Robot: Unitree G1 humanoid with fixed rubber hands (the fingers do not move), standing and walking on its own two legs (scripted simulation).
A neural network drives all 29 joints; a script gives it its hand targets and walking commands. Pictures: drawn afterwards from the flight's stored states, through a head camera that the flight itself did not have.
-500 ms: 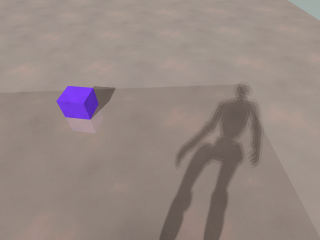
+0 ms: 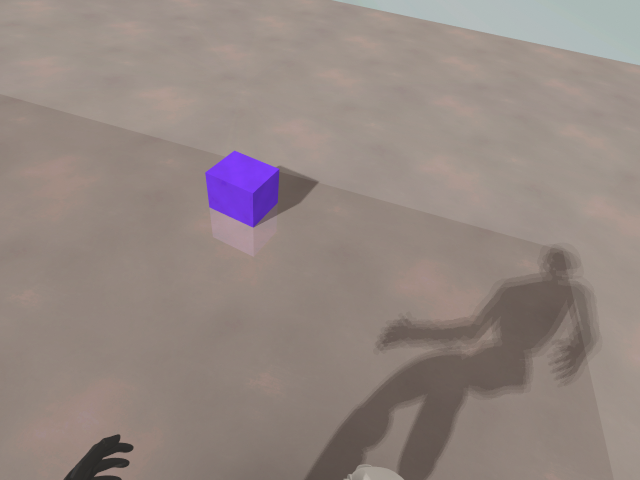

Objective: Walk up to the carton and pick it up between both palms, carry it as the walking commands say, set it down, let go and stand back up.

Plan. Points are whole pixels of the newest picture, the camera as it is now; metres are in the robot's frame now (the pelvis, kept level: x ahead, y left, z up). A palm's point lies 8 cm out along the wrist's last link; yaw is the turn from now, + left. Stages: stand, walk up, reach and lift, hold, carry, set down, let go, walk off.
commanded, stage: walk up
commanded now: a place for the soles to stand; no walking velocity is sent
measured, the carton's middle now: (243, 188) +1.44 +0.20 -0.65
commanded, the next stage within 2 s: none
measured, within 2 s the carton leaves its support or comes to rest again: neither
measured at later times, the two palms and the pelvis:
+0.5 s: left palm out of the picture +0.05 +0.22 -0.09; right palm (448, 266) +0.48 -0.25 -0.04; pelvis +0.19 -0.06 +0.00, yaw +23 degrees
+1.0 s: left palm (180, 345) +0.37 +0.21 -0.12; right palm (460, 227) +0.66 -0.36 -0.11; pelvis +0.42 -0.11 -0.05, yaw +35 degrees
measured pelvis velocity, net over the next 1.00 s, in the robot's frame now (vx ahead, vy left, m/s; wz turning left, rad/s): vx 0.42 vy -0.11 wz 0.61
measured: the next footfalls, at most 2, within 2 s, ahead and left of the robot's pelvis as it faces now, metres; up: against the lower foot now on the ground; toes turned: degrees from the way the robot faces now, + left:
right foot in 0.14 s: +0.21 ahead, -0.17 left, +0.00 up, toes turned +4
left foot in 0.52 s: +0.29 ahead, +0.09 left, +0.00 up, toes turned +27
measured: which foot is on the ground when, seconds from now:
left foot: down 0.00-0.14, up 0.16-0.50, down 0.52-0.88, up 0.90-1.00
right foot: up 0.00-0.12, down 0.14-0.52, up 0.54-0.84, down 0.86-1.00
